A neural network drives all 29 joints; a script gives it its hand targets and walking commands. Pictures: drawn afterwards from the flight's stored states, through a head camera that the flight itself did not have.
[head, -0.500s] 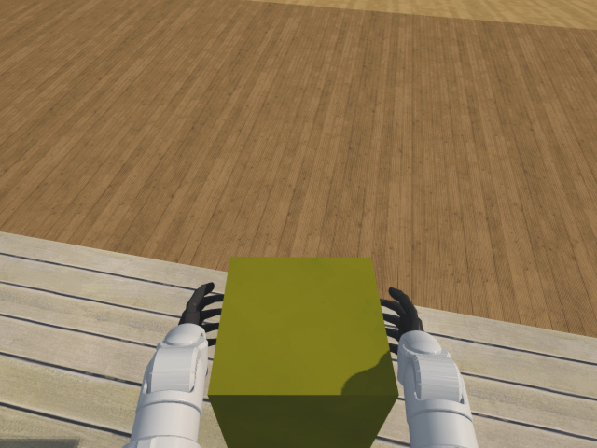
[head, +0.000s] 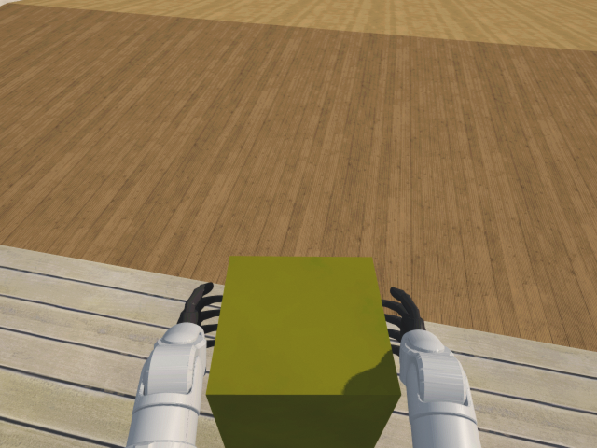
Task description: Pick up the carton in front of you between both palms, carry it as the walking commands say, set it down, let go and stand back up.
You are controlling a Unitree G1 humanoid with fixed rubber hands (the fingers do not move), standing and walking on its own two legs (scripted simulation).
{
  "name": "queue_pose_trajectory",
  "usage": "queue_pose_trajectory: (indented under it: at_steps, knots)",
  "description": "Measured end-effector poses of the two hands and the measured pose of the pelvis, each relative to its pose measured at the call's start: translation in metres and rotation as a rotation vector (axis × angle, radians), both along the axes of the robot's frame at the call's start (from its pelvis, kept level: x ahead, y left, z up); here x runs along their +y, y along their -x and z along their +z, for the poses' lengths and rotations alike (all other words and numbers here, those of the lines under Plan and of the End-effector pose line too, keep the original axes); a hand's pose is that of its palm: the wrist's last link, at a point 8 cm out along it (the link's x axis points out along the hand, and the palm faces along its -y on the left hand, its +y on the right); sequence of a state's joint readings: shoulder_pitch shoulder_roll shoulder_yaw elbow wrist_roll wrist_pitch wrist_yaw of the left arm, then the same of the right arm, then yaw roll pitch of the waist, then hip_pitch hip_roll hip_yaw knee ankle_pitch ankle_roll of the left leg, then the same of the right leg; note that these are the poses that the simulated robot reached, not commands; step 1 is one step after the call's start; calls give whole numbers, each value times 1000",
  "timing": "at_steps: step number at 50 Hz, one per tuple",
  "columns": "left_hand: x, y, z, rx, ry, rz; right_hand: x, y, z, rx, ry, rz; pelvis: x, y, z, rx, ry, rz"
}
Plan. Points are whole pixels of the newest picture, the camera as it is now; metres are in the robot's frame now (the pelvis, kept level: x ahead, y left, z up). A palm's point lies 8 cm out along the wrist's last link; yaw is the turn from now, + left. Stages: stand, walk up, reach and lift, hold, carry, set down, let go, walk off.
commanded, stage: hold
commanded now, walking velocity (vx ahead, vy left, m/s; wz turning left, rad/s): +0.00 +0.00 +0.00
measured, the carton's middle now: (300, 361) +0.29 +0.00 -0.02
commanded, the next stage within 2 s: carry in 0.90 s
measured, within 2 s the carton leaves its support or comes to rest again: neither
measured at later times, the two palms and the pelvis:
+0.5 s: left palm (190, 335) +0.28 +0.15 +0.05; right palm (411, 342) +0.28 -0.15 +0.05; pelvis -0.01 +0.00 +0.00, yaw +0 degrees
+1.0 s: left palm (193, 330) +0.29 +0.15 +0.05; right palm (412, 338) +0.29 -0.15 +0.05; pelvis +0.01 +0.00 +0.00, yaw -1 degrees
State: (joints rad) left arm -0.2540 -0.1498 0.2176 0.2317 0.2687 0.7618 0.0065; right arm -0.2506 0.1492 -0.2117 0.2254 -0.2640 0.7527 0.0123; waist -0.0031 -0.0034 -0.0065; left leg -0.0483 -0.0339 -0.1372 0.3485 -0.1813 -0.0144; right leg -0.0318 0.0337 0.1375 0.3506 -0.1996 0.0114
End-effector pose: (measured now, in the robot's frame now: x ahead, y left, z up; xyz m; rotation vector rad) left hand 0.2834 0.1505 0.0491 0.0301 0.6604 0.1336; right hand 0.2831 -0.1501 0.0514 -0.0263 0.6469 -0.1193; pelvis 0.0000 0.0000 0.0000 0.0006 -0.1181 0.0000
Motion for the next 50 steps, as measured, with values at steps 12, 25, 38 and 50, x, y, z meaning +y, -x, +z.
queue_pose_trajectory:
  at_steps: [12, 25, 38, 50]
  knots:
    - [1, 3, -2, 10, 10, 6, 1, 3, -2, 11, -9, -7, 1, 9, -2, -6, 0, -2]
    - [1, 0, -1, 8, 5, 2, 1, 1, -1, 9, -5, -8, 2, 6, -1, -3, 0, -4]
    - [0, -1, -1, 13, -4, -3, 0, -1, -2, 13, 3, 0, 1, 1, 0, -3, -1, -2]
    - [-2, -7, 1, -6, -2, -2, -2, -5, -1, -5, -3, -8, 0, -6, -4, 84, -5, -17]
